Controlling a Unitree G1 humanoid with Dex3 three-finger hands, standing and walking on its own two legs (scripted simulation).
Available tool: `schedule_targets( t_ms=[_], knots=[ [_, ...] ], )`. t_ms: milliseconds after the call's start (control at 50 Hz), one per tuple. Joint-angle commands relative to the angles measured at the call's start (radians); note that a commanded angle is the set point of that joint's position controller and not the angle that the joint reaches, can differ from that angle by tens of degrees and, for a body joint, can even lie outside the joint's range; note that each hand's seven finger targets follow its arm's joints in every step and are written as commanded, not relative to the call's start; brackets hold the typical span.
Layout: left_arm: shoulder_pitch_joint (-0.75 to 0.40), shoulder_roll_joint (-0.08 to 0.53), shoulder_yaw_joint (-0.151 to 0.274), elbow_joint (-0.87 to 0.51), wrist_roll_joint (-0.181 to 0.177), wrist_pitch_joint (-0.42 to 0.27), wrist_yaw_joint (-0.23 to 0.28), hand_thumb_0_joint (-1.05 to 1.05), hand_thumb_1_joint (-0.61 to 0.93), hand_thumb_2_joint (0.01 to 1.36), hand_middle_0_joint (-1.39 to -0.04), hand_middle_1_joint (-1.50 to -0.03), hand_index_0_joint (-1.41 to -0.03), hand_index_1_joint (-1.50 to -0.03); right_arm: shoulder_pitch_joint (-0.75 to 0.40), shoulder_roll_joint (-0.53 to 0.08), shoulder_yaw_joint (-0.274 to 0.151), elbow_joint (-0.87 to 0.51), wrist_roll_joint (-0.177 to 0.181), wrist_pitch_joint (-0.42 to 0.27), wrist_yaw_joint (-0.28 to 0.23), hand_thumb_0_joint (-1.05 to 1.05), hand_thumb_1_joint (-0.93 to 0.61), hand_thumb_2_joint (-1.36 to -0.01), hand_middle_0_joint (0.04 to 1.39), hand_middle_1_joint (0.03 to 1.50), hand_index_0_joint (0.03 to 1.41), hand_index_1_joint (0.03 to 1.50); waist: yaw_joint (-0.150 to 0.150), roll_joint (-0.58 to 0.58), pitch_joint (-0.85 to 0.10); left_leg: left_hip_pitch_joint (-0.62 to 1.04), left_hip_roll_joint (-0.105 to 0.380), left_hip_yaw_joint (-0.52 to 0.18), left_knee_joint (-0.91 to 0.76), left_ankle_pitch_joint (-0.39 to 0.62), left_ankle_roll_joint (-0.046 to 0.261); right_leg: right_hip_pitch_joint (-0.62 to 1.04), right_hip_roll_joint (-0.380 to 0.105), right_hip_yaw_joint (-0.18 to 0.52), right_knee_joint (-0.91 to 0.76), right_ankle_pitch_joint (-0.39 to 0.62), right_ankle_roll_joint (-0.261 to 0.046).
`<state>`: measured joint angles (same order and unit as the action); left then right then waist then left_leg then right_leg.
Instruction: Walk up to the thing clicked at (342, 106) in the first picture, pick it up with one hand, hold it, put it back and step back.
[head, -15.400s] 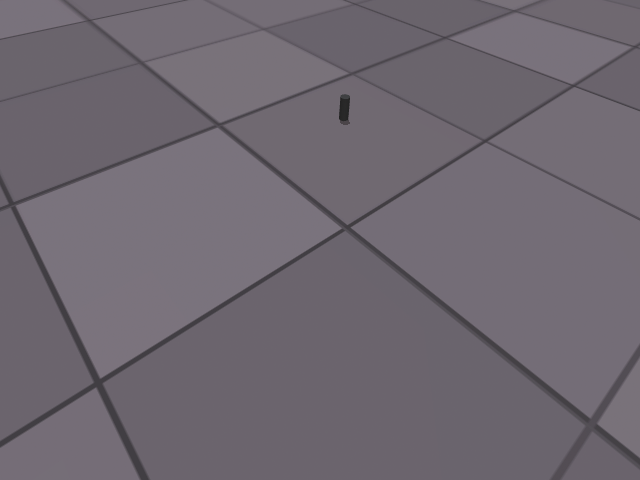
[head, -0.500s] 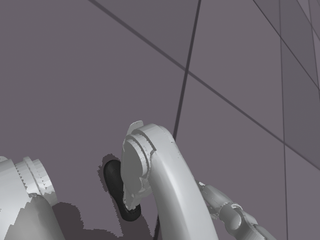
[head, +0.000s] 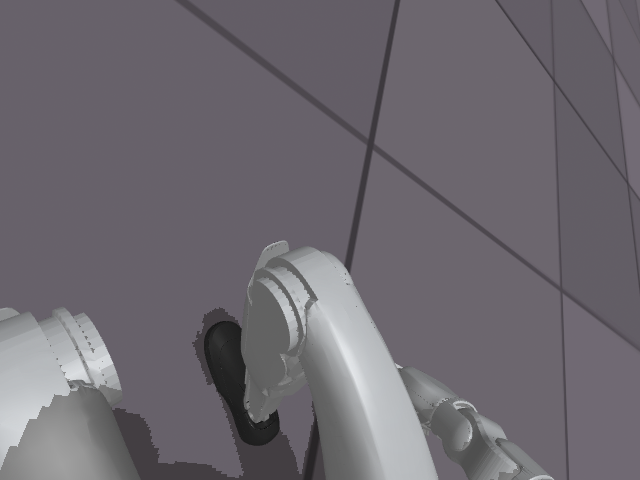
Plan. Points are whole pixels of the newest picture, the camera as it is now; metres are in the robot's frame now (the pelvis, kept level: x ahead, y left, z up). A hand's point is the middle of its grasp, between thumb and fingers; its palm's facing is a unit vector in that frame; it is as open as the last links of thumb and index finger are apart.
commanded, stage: close in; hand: left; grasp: from the side
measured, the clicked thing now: out of the picture +0.50 +0.30 -0.23
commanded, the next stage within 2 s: rest palm in 0.24 s
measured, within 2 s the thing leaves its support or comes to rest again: leaves its support in 1.96 s
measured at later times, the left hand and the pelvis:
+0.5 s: hand out of the picture +0.49 +0.30 -0.17, palm faces +0.34 -0.94 -0.03, open 17.5 cm; pelvis +0.00 +0.00 +0.01, yaw +0 degrees
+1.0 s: hand out of the picture +0.49 +0.30 -0.17, palm faces +0.36 -0.93 -0.04, open 15.1 cm; pelvis +0.00 +0.00 +0.01, yaw +0 degrees
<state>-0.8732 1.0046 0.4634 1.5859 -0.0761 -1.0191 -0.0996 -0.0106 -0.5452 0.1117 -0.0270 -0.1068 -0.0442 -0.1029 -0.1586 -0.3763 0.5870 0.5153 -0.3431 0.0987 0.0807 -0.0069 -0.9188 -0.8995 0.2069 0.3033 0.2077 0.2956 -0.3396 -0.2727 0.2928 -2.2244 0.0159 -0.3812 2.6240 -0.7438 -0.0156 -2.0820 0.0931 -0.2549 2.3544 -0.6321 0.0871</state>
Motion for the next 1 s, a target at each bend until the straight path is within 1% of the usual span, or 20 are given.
schedule_targets(
  t_ms=[0,120,160,180,240,280,440,460,520,540,600,640,680,700,720,760,800,840,960,980],
  knots=[
    [-0.241,0.150,-0.003,-0.149,0.002,-0.078,0.012,0.000,-0.609,0.119,-0.027,-0.114,-0.034,-0.108,0.062,-0.361,-0.119,0.018,-0.013,0.021,-0.012,0.000,-0.915,-0.905,0.199,0.300,0.199,0.300,-0.140,0.620,-0.560,0.422,0.068,0.084,-0.308,0.212,0.003,0.310,0.028,-0.084,-0.171,0.235,-0.081],
    [-0.249,0.135,-0.027,-0.145,0.017,-0.074,0.024,0.000,-0.611,0.118,-0.027,-0.117,-0.038,-0.108,0.070,-0.361,-0.116,0.024,-0.018,0.025,-0.006,0.000,-0.915,-0.904,0.199,0.300,0.199,0.300,-0.153,0.652,-0.578,0.475,0.071,0.067,-0.318,0.275,-0.005,0.311,0.027,-0.095,-0.163,0.276,-0.083],
    [-0.252,0.129,-0.031,-0.144,0.023,-0.071,0.030,0.000,-0.611,0.130,-0.023,-0.117,-0.030,-0.111,0.064,-0.359,-0.121,0.027,-0.017,0.027,-0.005,0.000,-0.912,-0.905,0.199,0.300,0.199,0.300,-0.147,0.649,-0.563,0.469,0.071,0.068,-0.322,0.265,-0.005,0.297,0.027,-0.092,-0.164,0.265,-0.086],
    [-0.262,0.126,-0.040,-0.140,0.026,-0.072,0.034,0.000,-0.611,0.123,-0.026,-0.119,-0.035,-0.112,0.062,-0.357,-0.119,0.026,-0.017,0.028,-0.004,0.000,-0.913,-0.904,0.199,0.300,0.199,0.300,-0.156,0.648,-0.552,0.453,0.068,0.071,-0.324,0.247,-0.004,0.302,0.026,-0.095,-0.168,0.255,-0.086],
    [-0.261,0.126,-0.040,-0.141,0.032,-0.067,0.046,0.000,-0.611,0.131,-0.024,-0.120,-0.031,-0.115,0.063,-0.356,-0.122,0.024,-0.017,0.028,0.000,0.000,-0.911,-0.904,0.199,0.300,0.199,0.300,-0.151,0.646,-0.558,0.458,0.068,0.075,-0.326,0.241,-0.004,0.304,0.026,-0.090,-0.173,0.253,-0.086],
    [-0.278,0.121,-0.048,-0.138,0.034,-0.071,0.051,0.000,-0.611,0.125,-0.030,-0.118,-0.038,-0.112,0.057,-0.359,-0.123,0.024,-0.016,0.028,0.001,0.000,-0.915,-0.905,0.199,0.300,0.199,0.300,-0.159,0.645,-0.541,0.445,0.066,0.067,-0.335,0.211,-0.004,0.286,0.025,-0.096,-0.171,0.231,-0.087],
    [-0.287,0.108,-0.057,-0.114,0.044,-0.069,0.080,0.000,-0.545,0.158,-0.058,-0.119,-0.059,-0.118,0.070,-0.350,-0.120,0.023,-0.018,0.029,0.010,0.000,-0.892,-0.901,0.199,0.300,0.199,0.300,-0.166,0.606,-0.564,0.426,0.059,0.074,-0.330,0.196,0.004,0.316,0.027,-0.092,-0.195,0.228,-0.083],
    [-0.291,0.110,-0.060,-0.113,0.048,-0.067,0.082,0.000,-0.534,0.157,-0.035,-0.105,-0.037,-0.103,0.061,-0.349,-0.122,0.024,-0.017,0.028,0.008,0.000,-0.887,-0.900,0.199,0.300,0.199,0.300,-0.159,0.606,-0.554,0.419,0.058,0.081,-0.329,0.191,0.006,0.305,0.027,-0.087,-0.196,0.223,-0.085],
    [-0.298,0.111,-0.058,-0.114,0.049,-0.071,0.093,0.000,-0.523,0.154,-0.042,-0.107,-0.045,-0.104,0.073,-0.351,-0.118,0.027,-0.021,0.028,0.010,0.000,-0.887,-0.900,0.199,0.300,0.199,0.300,-0.172,0.614,-0.573,0.436,0.058,0.074,-0.333,0.213,0.004,0.322,0.027,-0.092,-0.195,0.241,-0.083],
    [-0.300,0.110,-0.061,-0.110,0.053,-0.070,0.097,0.000,-0.533,0.149,-0.037,-0.096,-0.037,-0.095,0.063,-0.347,-0.122,0.028,-0.019,0.029,0.009,0.000,-0.888,-0.900,0.199,0.300,0.199,0.300,-0.161,0.614,-0.561,0.425,0.059,0.079,-0.335,0.200,0.004,0.309,0.027,-0.087,-0.196,0.229,-0.086],
    [-0.305,0.112,-0.064,-0.104,0.060,-0.071,0.099,0.000,-0.506,0.159,-0.046,-0.110,-0.048,-0.107,0.066,-0.350,-0.120,0.031,-0.022,0.030,0.008,0.000,-0.885,-0.899,0.199,0.300,0.199,0.300,-0.175,0.627,-0.565,0.446,0.061,0.072,-0.340,0.217,0.001,0.307,0.026,-0.092,-0.197,0.239,-0.086],
    [-0.303,0.116,-0.067,-0.094,0.066,-0.069,0.105,0.000,-0.527,0.166,-0.046,-0.119,-0.049,-0.116,0.061,-0.344,-0.122,0.034,-0.022,0.030,0.008,0.000,-0.884,-0.899,0.199,0.300,0.199,0.300,-0.167,0.611,-0.554,0.416,0.059,0.081,-0.337,0.193,0.006,0.310,0.028,-0.086,-0.205,0.225,-0.087],
    [-0.307,0.118,-0.065,-0.099,0.069,-0.072,0.109,0.000,-0.496,0.163,-0.039,-0.104,-0.040,-0.101,0.062,-0.345,-0.120,0.034,-0.022,0.032,0.008,0.000,-0.885,-0.900,0.199,0.300,0.199,0.300,-0.173,0.626,-0.554,0.439,0.062,0.074,-0.346,0.205,0.001,0.300,0.026,-0.092,-0.202,0.230,-0.086],
    [-0.304,0.122,-0.068,-0.095,0.073,-0.071,0.110,0.000,-0.504,0.165,-0.042,-0.109,-0.043,-0.106,0.056,-0.344,-0.122,0.036,-0.023,0.031,0.008,0.000,-0.886,-0.900,0.199,0.300,0.199,0.300,-0.163,0.633,-0.554,0.439,0.061,0.078,-0.347,0.198,0.001,0.298,0.027,-0.087,-0.204,0.222,-0.089],
    [-0.312,0.123,-0.069,-0.095,0.072,-0.073,0.112,0.000,-0.500,0.175,-0.043,-0.115,-0.046,-0.112,0.060,-0.348,-0.121,0.038,-0.023,0.032,0.008,0.000,-0.883,-0.899,0.199,0.300,0.199,0.300,-0.172,0.636,-0.554,0.441,0.062,0.075,-0.346,0.201,0.002,0.302,0.027,-0.089,-0.203,0.227,-0.088],
    [-0.309,0.124,-0.056,-0.096,0.069,-0.078,0.116,0.000,-0.392,0.207,-0.203,-0.216,-0.206,-0.210,0.062,-0.352,-0.121,0.037,-0.023,0.033,0.007,0.000,-0.888,-0.896,0.199,0.300,0.199,0.300,-0.177,0.629,-0.565,0.463,0.065,0.065,-0.352,0.217,-0.001,0.301,0.025,-0.098,-0.201,0.238,-0.086],
    [-0.315,0.129,-0.056,-0.096,0.070,-0.081,0.113,0.000,-0.326,0.257,-0.272,-0.277,-0.274,-0.271,0.052,-0.352,-0.121,0.039,-0.023,0.034,0.007,0.000,-0.890,-0.896,0.199,0.300,0.199,0.300,-0.174,0.657,-0.551,0.469,0.067,0.059,-0.363,0.218,-0.006,0.282,0.022,-0.098,-0.192,0.233,-0.089],
    [-0.303,0.134,-0.051,-0.099,0.064,-0.082,0.107,0.000,-0.268,0.292,-0.313,-0.318,-0.319,-0.309,0.063,-0.350,-0.117,0.045,-0.025,0.035,0.006,0.000,-0.884,-0.894,0.199,0.300,0.199,0.300,-0.176,0.649,-0.585,0.489,0.068,0.067,-0.345,0.262,-0.001,0.320,0.025,-0.091,-0.202,0.268,-0.085],
    [-0.291,0.153,-0.041,-0.098,0.062,-0.080,0.106,0.000,-0.137,0.386,-0.407,-0.409,-0.412,-0.399,0.057,-0.346,-0.111,0.042,-0.027,0.041,0.003,0.000,-0.882,-0.893,0.199,0.300,0.199,0.300,-0.168,0.652,-0.591,0.485,0.071,0.071,-0.341,0.280,0.001,0.335,0.025,-0.088,-0.204,0.278,-0.085],
    [-0.295,0.161,-0.042,-0.098,0.066,-0.080,0.105,0.000,-0.131,0.398,-0.423,-0.428,-0.429,-0.417,0.048,-0.346,-0.113,0.040,-0.025,0.042,0.001,0.000,-0.883,-0.894,0.199,0.300,0.199,0.300,-0.167,0.652,-0.578,0.468,0.069,0.073,-0.342,0.255,0.003,0.320,0.025,-0.087,-0.208,0.258,-0.087]
  ],
)
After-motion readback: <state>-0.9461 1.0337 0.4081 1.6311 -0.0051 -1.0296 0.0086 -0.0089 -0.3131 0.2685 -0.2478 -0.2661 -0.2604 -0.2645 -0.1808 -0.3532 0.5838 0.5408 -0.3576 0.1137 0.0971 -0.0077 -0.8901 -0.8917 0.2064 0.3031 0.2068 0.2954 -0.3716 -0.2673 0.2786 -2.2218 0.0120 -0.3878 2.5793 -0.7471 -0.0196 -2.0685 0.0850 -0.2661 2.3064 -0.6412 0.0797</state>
